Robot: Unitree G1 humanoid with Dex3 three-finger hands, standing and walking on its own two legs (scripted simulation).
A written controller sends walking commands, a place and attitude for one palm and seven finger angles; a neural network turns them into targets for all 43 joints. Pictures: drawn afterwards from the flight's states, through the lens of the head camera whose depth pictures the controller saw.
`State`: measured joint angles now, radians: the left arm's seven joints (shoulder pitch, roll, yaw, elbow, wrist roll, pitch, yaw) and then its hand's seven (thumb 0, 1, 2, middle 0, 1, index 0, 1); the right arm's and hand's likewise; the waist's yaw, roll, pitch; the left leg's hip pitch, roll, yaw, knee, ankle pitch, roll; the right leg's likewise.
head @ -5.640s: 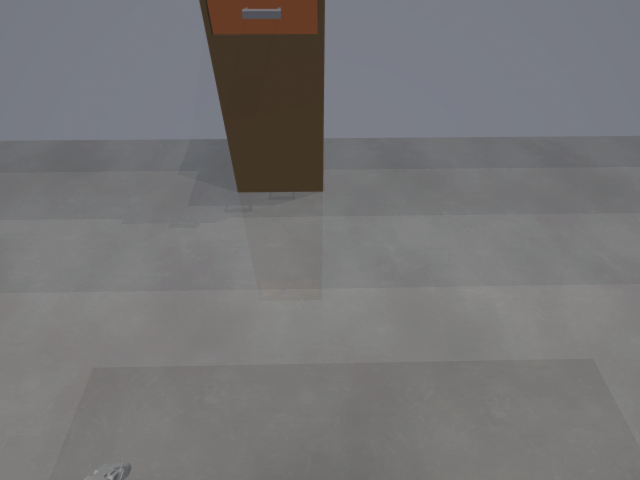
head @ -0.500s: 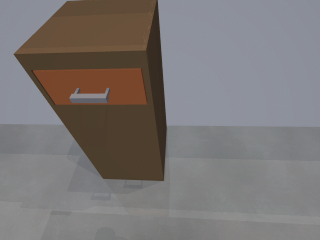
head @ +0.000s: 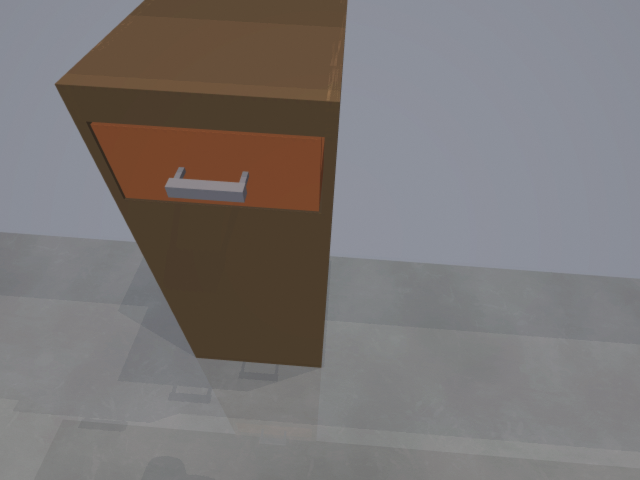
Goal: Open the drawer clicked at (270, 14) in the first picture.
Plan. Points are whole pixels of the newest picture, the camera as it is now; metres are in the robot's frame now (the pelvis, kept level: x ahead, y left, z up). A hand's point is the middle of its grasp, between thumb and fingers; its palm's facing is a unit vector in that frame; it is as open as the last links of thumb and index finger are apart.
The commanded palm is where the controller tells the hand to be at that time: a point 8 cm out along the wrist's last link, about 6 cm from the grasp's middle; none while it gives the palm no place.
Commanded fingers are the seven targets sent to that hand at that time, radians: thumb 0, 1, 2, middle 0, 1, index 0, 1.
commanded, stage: come to a stop and stand still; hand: left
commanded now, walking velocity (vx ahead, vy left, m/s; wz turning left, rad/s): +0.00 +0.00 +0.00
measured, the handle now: (209, 182) +0.55 +0.23 +0.04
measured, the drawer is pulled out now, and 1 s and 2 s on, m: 0.00 0.00 0.00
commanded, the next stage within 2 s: look again from close up in 0.18 s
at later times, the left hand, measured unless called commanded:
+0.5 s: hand out of the picture +0.00 +0.18 -0.18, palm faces +0.00 -0.97 -0.23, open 7.4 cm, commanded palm none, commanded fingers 0.00 0.90 0.90 -0.20 -0.30 -0.20 -0.30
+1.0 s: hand out of the picture -0.02 +0.14 -0.18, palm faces +0.03 -0.98 -0.19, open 7.4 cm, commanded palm none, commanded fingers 0.00 0.90 0.90 -0.20 -0.30 -0.20 -0.30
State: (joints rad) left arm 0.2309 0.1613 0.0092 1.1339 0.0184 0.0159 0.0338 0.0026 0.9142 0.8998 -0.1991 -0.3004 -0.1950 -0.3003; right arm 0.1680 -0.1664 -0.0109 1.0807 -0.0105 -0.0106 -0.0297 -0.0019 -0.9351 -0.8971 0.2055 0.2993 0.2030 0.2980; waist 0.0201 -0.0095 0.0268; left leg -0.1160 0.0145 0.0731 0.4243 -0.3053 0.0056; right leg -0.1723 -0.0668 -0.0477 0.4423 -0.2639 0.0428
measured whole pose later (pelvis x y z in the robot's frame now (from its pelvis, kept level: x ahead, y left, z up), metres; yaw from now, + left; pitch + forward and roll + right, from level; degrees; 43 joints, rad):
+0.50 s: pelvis -0.01 +0.00 -0.01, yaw +0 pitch -1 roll +0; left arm 0.26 0.15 -0.02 1.11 0.01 -0.01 0.04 0.00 0.91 0.90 -0.20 -0.30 -0.20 -0.30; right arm 0.32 -0.16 0.01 1.07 -0.02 -0.02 -0.02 0.00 -0.91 -0.90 0.20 0.30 0.20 0.30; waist -0.01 0.04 0.04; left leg -0.15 0.01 0.07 0.53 -0.35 0.01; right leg -0.21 -0.07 -0.04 0.54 -0.31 0.04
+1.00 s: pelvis -0.01 -0.03 +0.00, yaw +0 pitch -1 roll +1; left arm 0.29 0.13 -0.01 1.13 0.02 -0.01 0.03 0.00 0.91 0.90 -0.20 -0.30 -0.20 -0.30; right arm 0.30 -0.16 0.01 1.12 -0.02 -0.01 -0.02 0.00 -0.91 -0.90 0.20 0.30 0.20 0.30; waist 0.00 0.02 0.04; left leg -0.15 0.05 0.06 0.47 -0.31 -0.03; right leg -0.21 -0.04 -0.06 0.52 -0.29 0.00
